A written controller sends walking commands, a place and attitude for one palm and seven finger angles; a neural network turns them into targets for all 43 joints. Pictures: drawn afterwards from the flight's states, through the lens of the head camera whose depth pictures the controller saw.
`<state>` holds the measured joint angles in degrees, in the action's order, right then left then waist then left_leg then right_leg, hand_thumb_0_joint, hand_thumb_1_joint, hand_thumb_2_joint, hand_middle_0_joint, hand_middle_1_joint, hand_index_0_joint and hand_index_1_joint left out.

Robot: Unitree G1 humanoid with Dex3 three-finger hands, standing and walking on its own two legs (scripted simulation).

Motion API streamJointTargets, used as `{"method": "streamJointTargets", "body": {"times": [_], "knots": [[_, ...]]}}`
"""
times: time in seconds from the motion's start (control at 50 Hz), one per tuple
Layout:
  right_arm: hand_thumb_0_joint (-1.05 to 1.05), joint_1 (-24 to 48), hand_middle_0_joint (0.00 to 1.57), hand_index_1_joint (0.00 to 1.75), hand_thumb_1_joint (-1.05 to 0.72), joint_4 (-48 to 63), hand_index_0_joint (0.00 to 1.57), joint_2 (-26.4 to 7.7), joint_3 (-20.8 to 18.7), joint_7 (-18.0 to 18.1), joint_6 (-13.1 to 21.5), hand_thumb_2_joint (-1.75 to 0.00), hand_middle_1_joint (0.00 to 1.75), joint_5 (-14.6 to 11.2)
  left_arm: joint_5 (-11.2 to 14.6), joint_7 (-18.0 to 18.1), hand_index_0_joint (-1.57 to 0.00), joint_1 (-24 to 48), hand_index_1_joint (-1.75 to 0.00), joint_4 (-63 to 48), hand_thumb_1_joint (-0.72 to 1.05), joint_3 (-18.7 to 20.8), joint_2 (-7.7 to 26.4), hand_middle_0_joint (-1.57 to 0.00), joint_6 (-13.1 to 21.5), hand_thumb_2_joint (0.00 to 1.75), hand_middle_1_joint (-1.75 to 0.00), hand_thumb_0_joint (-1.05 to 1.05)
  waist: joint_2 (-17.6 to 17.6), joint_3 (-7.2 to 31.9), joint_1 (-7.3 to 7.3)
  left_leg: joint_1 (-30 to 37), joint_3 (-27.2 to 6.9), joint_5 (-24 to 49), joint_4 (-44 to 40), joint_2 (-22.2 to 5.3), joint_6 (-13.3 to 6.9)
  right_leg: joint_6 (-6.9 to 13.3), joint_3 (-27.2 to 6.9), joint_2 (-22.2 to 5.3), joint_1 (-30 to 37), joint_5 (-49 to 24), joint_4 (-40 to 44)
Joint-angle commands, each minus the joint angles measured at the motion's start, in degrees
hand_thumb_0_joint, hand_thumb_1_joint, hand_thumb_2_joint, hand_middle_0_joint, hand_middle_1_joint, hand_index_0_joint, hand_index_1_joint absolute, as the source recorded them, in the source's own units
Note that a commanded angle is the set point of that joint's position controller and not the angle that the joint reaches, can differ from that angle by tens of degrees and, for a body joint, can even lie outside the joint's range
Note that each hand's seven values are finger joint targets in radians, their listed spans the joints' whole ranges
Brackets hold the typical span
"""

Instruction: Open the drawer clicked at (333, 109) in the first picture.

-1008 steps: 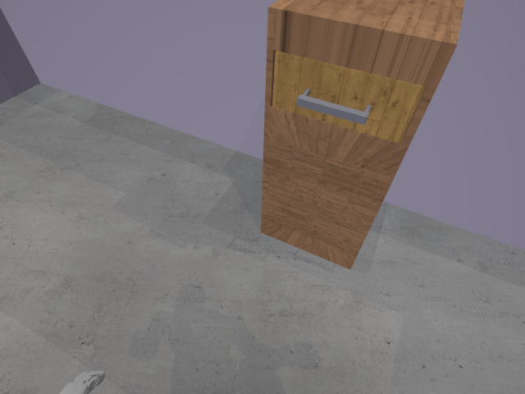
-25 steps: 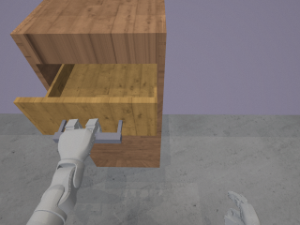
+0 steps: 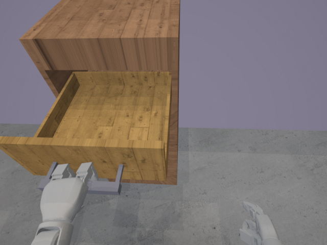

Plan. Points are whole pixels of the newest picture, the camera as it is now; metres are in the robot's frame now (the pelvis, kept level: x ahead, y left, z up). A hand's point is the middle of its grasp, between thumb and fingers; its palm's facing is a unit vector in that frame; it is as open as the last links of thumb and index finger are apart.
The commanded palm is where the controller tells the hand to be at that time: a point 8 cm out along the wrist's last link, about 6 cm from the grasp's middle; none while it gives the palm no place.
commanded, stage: pull the drawer open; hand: left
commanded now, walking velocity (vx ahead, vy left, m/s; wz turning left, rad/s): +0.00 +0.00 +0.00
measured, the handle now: (83, 177) +0.26 +0.22 +0.03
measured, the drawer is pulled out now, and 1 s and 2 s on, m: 0.27 0.30 0.30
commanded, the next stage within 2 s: open the thumb to release the handle in 0.64 s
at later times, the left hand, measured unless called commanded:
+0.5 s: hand (72, 218) +0.17 +0.23 +0.01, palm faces +0.02 -0.10 -1.00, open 5.8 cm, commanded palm +0.13 +0.23 +0.07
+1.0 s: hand (64, 213) +0.18 +0.25 +0.02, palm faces +0.07 -0.09 -0.99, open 7.3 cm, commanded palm +0.15 +0.24 +0.07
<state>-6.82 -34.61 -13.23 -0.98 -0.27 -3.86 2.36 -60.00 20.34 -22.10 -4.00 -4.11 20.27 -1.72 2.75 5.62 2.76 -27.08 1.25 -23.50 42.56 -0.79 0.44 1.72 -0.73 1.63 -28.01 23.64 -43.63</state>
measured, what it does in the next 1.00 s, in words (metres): stands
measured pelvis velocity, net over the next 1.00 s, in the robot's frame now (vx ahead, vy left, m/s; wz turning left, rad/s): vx -0.01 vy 0.00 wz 0.02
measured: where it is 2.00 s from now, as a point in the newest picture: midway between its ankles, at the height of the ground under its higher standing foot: outside the picture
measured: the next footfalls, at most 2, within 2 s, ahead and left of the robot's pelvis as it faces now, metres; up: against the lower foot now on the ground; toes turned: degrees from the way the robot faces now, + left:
none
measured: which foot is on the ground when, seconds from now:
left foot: down 0.00-1.00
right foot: down 0.00-1.00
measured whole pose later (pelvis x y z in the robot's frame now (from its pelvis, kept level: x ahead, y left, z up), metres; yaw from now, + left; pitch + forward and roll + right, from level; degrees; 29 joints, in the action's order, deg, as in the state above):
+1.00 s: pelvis -0.01 +0.00 -0.01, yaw +1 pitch +8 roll +0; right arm -6.3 -34.2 -13.3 -0.3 1.2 -4.3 2.2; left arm -58.1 23.3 -26.0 -8.1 -2.8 20.7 -3.5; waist 3.5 6.0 3.5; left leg -30.9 0.4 -25.0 47.9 -0.2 0.1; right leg 1.4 0.1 1.1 -31.2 25.2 -48.4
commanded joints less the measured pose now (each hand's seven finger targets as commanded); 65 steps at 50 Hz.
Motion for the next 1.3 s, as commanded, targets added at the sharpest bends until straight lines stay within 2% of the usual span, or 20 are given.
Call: {"method": "streamJointTargets", "body": {"times": [0.0, 0.14, 0.24, 0.3, 0.36, 0.48, 0.52, 0.58, 0.7, 0.72, 0.74, 0.76, 0.8, 0.86, 0.92, 0.98, 1.04, 1.12, 1.18, 1.28], "knots": [[0.00, 8.26, 0.20, 0.30, -0.90, 9.71, 0.20, -5.10, -2.15, 0.27, 3.23, -0.90, 0.30, 0.30, 0.23, 4.34, -0.40, -4.45, -1.35, -15.36, 0.90, 7.31, 8.75, -0.40, 2.15, 0.90, -1.35, 0.00, -2.04, 11.87, 2.06, 5.39, -0.32, 22.89, -1.95, 2.88, -1.51, 0.60, -1.71, 0.50, 6.35, -28.13, 4.08], [0.00, 8.59, 0.20, 0.30, -0.90, 10.65, 0.20, -5.32, -2.16, -0.47, 3.23, -0.90, 0.30, 0.66, 0.53, 6.17, -0.40, -12.22, -1.35, -18.88, 0.90, 8.83, 9.31, -0.40, 2.94, 0.90, -1.35, 0.00, -0.60, 11.68, 2.67, 4.66, -0.36, 21.22, -0.32, 2.82, -1.42, 0.91, -2.57, 0.55, 3.15, -23.91, 2.88], [0.00, 8.66, 0.20, 0.30, -0.90, 11.97, 0.20, -5.53, -1.83, -1.20, 3.05, -0.90, 0.30, 0.54, 1.59, 6.63, -0.40, -20.01, -1.35, -21.43, 0.90, 9.16, 9.38, -0.40, 2.56, 0.90, -1.35, 0.00, -1.09, 11.82, 3.32, 3.82, -0.39, 22.82, 0.74, 2.53, -1.34, 0.80, -3.35, 0.40, 2.87, -25.92, 1.77], [0.00, 8.48, 0.20, 0.30, -0.90, 12.13, 0.20, -5.70, -1.76, -1.34, 2.68, -0.90, 0.30, 0.50, 1.56, 6.77, -0.40, -19.18, -1.35, -21.40, 0.90, 9.34, 9.29, -0.40, 2.06, 0.90, -1.35, 0.00, -1.62, 9.70, 2.46, 2.43, -0.58, 21.64, 1.17, 2.49, -1.48, 0.64, -2.63, 0.48, 1.66, -25.44, 1.43], [0.00, 8.30, 0.20, 0.30, -0.90, 12.27, 0.20, -5.64, -1.70, -1.22, 2.44, -0.90, 0.30, 0.40, 1.23, 7.31, -0.40, -19.29, -1.35, -20.45, 0.90, 10.79, 10.15, -0.40, 1.84, 0.90, -1.35, 0.00, -0.47, 9.67, 2.83, 1.99, -0.61, 20.04, 1.14, 2.36, -1.37, 0.88, -2.39, 0.77, 0.98, -22.68, 1.16], [0.00, 7.63, 0.20, 0.30, -0.90, 12.77, 0.20, -5.55, -1.78, -1.72, 2.49, -0.90, 0.30, 0.48, 0.94, 7.90, -0.40, -20.55, -1.35, -21.85, 0.90, 9.01, 8.80, -0.40, 1.25, 0.90, -1.35, 0.00, 0.02, 11.33, 2.66, 3.12, -1.09, 23.15, 2.34, 1.84, -1.20, 0.98, -1.82, 1.06, -0.90, -21.93, -0.15], [0.00, 7.44, 0.20, 0.30, -0.90, 12.87, 0.20, -5.86, -1.89, -1.52, 2.19, -0.90, 0.30, 0.51, 1.10, 7.96, -0.40, -17.36, -1.35, -23.00, 0.90, 9.08, 9.29, -0.40, 0.68, 0.90, -1.35, 0.00, 0.28, 12.09, 1.97, 3.33, -1.37, 23.00, 2.49, 1.78, -1.19, 1.06, -1.93, 1.03, -1.04, -21.74, -0.10], [0.00, 7.44, 0.20, 0.30, -0.90, 12.70, 0.20, -5.54, -1.71, -1.20, 2.38, -0.90, 0.30, 0.46, 0.85, 8.15, -0.40, -18.13, -1.35, -20.82, 0.90, 9.81, 9.53, -0.40, 0.47, 0.90, -1.35, 0.00, -1.65, 10.65, 2.24, 1.98, -1.32, 20.66, 2.26, 2.00, -1.25, 0.90, -1.75, 1.07, -1.03, -21.22, -0.15], [0.00, 7.03, 0.20, 0.30, -0.90, 12.83, 0.20, -5.41, -1.75, -1.37, 2.57, -0.90, 0.30, 0.18, 1.26, 7.97, -0.40, -18.70, -1.35, -22.27, 0.90, 7.55, 8.07, -0.40, 0.02, 0.90, -1.35, 0.00, -0.69, 11.89, 2.21, 3.24, -1.49, 23.17, 2.50, 1.64, -1.26, 0.80, -1.20, 0.78, -0.80, -21.94, -0.40], [0.00, 6.96, 0.20, 0.30, -0.90, 10.70, 0.20, -6.27, -1.69, -0.16, 1.73, -0.90, 0.30, 0.23, 0.30, 8.42, -0.40, -5.01, -1.35, -19.29, 0.90, 12.53, 13.37, -0.40, -0.12, 0.90, -1.35, 0.00, -2.47, 10.42, -0.18, 1.96, -1.73, 19.28, 2.54, 1.99, -1.04, 0.82, -1.43, 1.03, -2.49, -20.48, 0.16], [0.00, 7.52, 0.20, 0.30, -0.90, 11.27, 0.20, -5.97, -1.91, 0.53, 1.78, -0.90, 0.30, 0.89, -0.32, 8.87, -0.40, -3.86, -1.34, -18.95, 0.83, 12.87, 12.88, -0.40, 0.15, 0.87, -1.34, 0.00, -1.88, 10.68, 1.20, 2.07, -1.57, 16.27, 1.98, 2.40, -1.12, 0.80, -1.79, 0.96, -2.18, -18.45, 0.61], [0.00, 7.32, 0.20, 0.30, -0.90, 11.32, 0.20, -5.40, -1.68, 0.71, 2.07, -0.90, 0.30, 0.56, -0.31, 9.02, -0.39, -5.84, -1.34, -16.15, 0.76, 12.03, 11.57, -0.39, -0.02, 0.84, -1.34, 0.00, -2.09, 9.19, 1.10, 1.43, -1.41, 14.59, 1.67, 2.49, -1.29, 0.79, -0.99, 0.85, -2.20, -17.17, 1.04], [0.00, 7.40, 0.20, 0.30, -0.90, 11.29, 0.20, -5.40, -1.94, 0.85, 2.37, -0.90, 0.30, 0.31, -0.07, 8.88, -0.38, -4.92, -1.32, -16.91, 0.62, 10.60, 10.24, -0.38, 0.18, 0.78, -1.32, 0.00, -0.25, 10.91, 1.38, 2.91, -1.29, 15.63, 1.38, 2.39, -1.22, 0.98, -0.76, 0.90, -1.93, -16.86, 1.11], [0.00, 7.53, 0.20, 0.30, -0.90, 10.58, 0.20, -5.60, -2.08, 1.57, 2.62, -0.90, 0.30, -0.13, 1.76, 7.59, -0.36, -4.17, -1.30, -16.50, 0.41, 9.77, 9.92, -0.36, -0.76, 0.69, -1.30, 0.00, -1.01, 12.24, 1.20, 3.83, -1.14, 16.62, 0.63, 2.38, -1.47, 0.56, -0.12, 0.63, 0.90, -18.72, 2.08], [0.00, 8.22, 0.20, 0.30, -0.90, 10.40, 0.20, -5.69, -1.67, 1.98, 2.57, -0.90, 0.30, -0.24, 1.86, 4.98, -0.35, -1.33, -1.27, -15.63, 0.20, 5.07, 7.26, -0.35, -1.49, 0.60, -1.27, 0.00, -2.08, 10.07, -0.08, 4.07, -1.08, 16.08, 0.07, 2.41, -1.82, 0.15, -0.03, 0.30, 0.58, -18.33, 3.58], [0.00, 8.55, 0.20, 0.30, -0.90, 9.96, 0.20, -5.50, -1.11, 2.48, 2.79, -0.90, 0.30, -0.06, 0.77, 3.17, -0.33, -1.00, -1.25, -14.00, -0.01, 5.78, 9.51, -0.33, -0.87, 0.51, -1.25, 0.00, -3.17, 8.45, 1.11, 3.60, -1.14, 14.39, -1.15, 2.55, -1.90, 0.13, 0.07, 0.24, 1.18, -16.45, 4.44], [0.00, 8.63, 0.20, 0.30, -0.90, 9.99, 0.20, -5.17, -0.79, 2.24, 2.85, -0.90, 0.30, 0.05, -0.13, 2.40, -0.32, 0.85, -1.23, -14.14, -0.22, 4.59, 8.74, -0.32, 0.12, 0.42, -1.23, 0.00, -2.25, 7.52, 1.34, 4.33, -1.11, 14.18, -1.72, 2.51, -1.74, 0.36, 0.06, 0.19, 0.61, -14.79, 4.88], [0.00, 8.90, 0.20, 0.30, -0.90, 9.69, 0.20, -5.10, -0.88, 2.62, 2.79, -0.90, 0.30, 0.29, -0.68, 3.35, -0.30, 1.95, -1.20, -13.61, -0.50, 9.61, 13.09, -0.30, 1.58, 0.30, -1.20, 0.00, -1.50, 8.55, 2.44, 4.04, -0.94, 13.41, -2.09, 2.89, -1.48, 0.64, -0.77, 0.33, 2.37, -14.57, 5.46], [0.00, 8.72, 0.20, 0.30, -0.90, 9.41, 0.20, -4.73, -1.23, 2.30, 3.10, -0.90, 0.30, 0.17, -0.37, 3.72, -0.30, 2.93, -1.20, -12.64, -0.50, 6.78, 9.04, -0.30, 1.85, 0.30, -1.20, 0.00, -0.63, 7.96, 1.69, 4.58, -0.91, 13.57, -2.03, 2.78, -1.39, 0.61, -0.09, 0.50, 0.92, -14.42, 5.29], [0.00, 8.87, 0.20, 0.30, -0.90, 9.21, 0.20, -5.00, -1.45, 2.26, 3.28, -0.90, 0.30, 0.15, 0.74, 3.12, -0.30, 1.33, -1.20, -12.97, -0.50, 5.73, 8.23, -0.30, 1.77, 0.30, -1.20, 0.00, -2.50, 8.86, 1.34, 4.66, -0.92, 14.62, -2.09, 2.76, -1.54, 0.29, -0.07, 0.37, 2.06, -16.60, 5.56]]}}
